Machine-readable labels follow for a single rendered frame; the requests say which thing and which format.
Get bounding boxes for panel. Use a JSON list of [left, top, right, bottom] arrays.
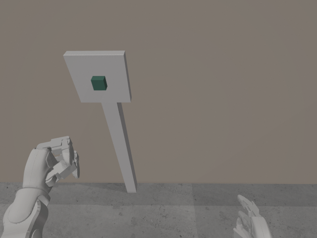
[[63, 51, 137, 193]]

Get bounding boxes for robot left forearm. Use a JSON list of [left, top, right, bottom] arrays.
[[1, 187, 51, 238]]

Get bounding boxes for robot right hand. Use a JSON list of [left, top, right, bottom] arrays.
[[233, 195, 272, 238]]

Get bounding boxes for button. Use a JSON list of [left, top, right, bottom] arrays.
[[91, 76, 107, 90]]

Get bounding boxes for robot left hand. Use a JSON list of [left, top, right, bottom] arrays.
[[22, 136, 80, 194]]

